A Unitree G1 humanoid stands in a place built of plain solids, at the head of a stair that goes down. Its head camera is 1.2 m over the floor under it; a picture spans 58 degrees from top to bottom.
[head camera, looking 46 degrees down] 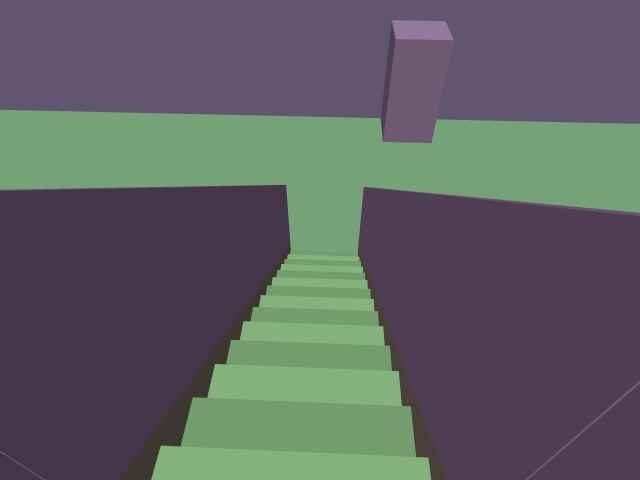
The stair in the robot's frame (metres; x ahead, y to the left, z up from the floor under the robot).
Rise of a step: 0.19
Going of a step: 0.24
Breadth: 0.82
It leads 2 degrees to the right of straight ahead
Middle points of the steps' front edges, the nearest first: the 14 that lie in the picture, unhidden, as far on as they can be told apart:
0.45 0.08 -0.19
0.69 0.07 -0.38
0.92 0.06 -0.57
1.16 0.05 -0.75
1.40 0.04 -0.94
1.63 0.03 -1.13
1.87 0.02 -1.32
2.11 0.01 -1.51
2.34 0.00 -1.70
2.58 -0.01 -1.89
2.82 -0.02 -2.08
3.05 -0.03 -2.27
3.29 -0.04 -2.45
3.53 -0.05 -2.64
